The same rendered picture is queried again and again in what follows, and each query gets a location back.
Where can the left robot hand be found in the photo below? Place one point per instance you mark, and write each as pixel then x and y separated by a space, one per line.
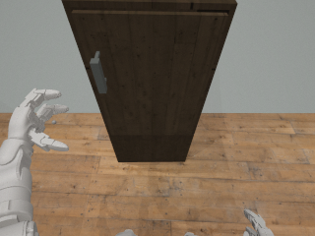
pixel 23 120

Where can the cupboard door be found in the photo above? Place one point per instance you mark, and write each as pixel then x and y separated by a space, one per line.
pixel 157 66

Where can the left robot forearm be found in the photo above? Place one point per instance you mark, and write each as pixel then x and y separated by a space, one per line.
pixel 15 182

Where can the handle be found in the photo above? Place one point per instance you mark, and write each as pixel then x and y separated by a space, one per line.
pixel 99 78

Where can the right robot hand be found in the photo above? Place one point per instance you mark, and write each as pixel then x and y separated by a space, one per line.
pixel 258 224

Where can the robot left upper arm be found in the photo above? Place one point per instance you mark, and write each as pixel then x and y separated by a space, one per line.
pixel 23 228

